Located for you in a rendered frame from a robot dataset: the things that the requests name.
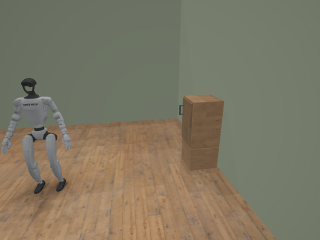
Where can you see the cupboard door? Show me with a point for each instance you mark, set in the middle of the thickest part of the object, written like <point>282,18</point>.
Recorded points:
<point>187,110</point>

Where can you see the robot right forearm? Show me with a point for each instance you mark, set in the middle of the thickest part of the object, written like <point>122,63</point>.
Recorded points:
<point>11,129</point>

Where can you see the robot head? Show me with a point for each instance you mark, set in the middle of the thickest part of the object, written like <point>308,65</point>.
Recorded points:
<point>30,83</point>

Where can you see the left robot hand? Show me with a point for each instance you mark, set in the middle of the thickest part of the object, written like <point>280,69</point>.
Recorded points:
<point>67,141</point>

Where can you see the left robot upper arm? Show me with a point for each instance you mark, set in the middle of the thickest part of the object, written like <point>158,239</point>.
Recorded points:
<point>49,101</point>

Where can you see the robot right shin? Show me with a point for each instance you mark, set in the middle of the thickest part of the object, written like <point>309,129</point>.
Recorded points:
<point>35,174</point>

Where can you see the right robot hand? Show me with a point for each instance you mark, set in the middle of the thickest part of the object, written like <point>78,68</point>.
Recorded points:
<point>4,144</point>

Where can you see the right robot upper arm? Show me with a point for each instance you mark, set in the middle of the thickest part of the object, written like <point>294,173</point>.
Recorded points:
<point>17,109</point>

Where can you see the robot left forearm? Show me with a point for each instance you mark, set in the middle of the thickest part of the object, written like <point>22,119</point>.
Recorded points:
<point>61,124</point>

